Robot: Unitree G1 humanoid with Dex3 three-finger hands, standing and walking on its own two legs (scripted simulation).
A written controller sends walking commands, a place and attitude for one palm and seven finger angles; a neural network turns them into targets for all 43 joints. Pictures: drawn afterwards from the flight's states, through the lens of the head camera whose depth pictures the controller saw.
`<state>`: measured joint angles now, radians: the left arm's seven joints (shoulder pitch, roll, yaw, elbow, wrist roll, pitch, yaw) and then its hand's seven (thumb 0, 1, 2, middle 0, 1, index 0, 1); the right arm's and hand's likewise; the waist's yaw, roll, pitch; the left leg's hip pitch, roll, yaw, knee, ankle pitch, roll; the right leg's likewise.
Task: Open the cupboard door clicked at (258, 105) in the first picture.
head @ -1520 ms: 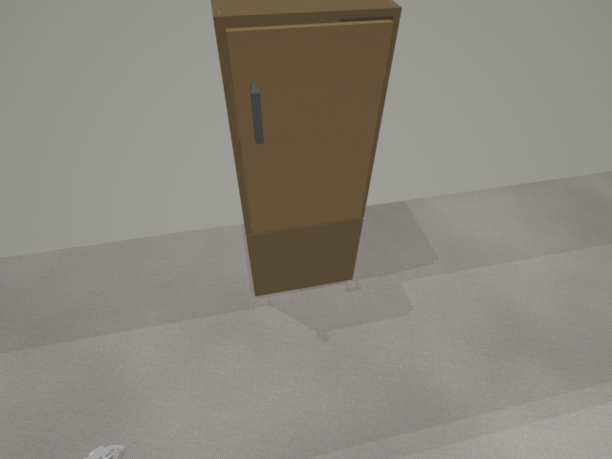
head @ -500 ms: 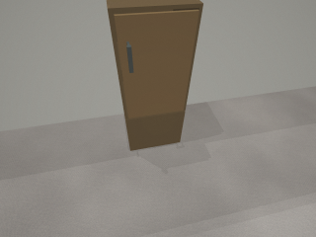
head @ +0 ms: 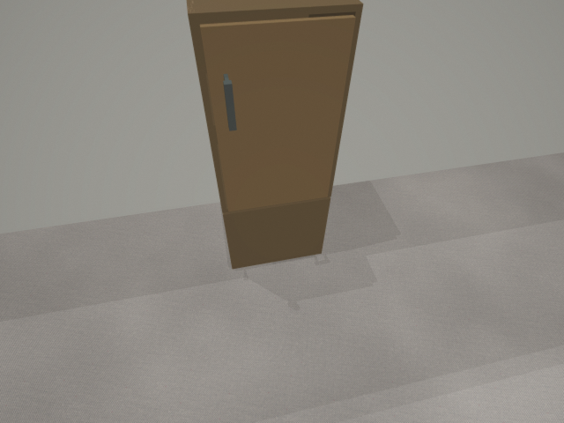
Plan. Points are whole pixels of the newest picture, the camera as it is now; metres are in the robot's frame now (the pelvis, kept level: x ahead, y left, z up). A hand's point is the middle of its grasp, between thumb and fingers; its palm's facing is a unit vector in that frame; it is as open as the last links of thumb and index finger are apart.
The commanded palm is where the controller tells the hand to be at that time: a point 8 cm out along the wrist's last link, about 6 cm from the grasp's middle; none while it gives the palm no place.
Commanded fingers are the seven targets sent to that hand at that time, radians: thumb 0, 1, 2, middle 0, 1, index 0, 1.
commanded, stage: turn to face it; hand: left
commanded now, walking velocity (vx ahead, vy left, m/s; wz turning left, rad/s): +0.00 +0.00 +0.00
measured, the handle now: (229, 102) +0.81 +0.18 +0.03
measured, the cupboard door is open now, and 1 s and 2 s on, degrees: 0 0 0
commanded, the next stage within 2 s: take the last steps up to it in 0.66 s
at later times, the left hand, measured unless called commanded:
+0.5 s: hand out of the picture +0.02 +0.22 -0.19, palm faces +0.11 -0.97 -0.23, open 7.3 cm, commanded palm none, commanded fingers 0.00 0.90 0.90 -0.20 -0.30 -0.20 -0.30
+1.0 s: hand out of the picture -0.08 +0.14 -0.17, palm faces +0.28 -0.94 -0.21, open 7.3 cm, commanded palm none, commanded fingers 0.00 0.90 0.90 -0.20 -0.30 -0.20 -0.30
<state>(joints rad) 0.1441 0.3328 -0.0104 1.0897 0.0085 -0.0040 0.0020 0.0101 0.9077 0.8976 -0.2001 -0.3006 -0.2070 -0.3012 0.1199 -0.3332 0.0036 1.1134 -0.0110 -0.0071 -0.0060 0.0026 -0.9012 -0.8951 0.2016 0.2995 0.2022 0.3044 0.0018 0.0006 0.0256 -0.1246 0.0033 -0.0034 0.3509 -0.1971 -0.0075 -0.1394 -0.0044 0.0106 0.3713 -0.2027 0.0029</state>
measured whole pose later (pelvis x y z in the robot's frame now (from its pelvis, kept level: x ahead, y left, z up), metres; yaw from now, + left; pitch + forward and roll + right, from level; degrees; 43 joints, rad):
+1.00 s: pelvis -0.02 -0.02 +0.00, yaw +13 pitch -1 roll +1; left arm 0.39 0.15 0.02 1.06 0.02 -0.01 0.02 0.01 0.91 0.90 -0.20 -0.30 -0.20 -0.30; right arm 0.29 -0.21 -0.07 1.06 -0.04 0.04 0.00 0.00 -0.91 -0.90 0.20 0.30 0.20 0.30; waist 0.00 0.02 -0.05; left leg -0.45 0.03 0.02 0.98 -0.30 -0.01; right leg -0.09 0.01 -0.03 0.37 -0.27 -0.04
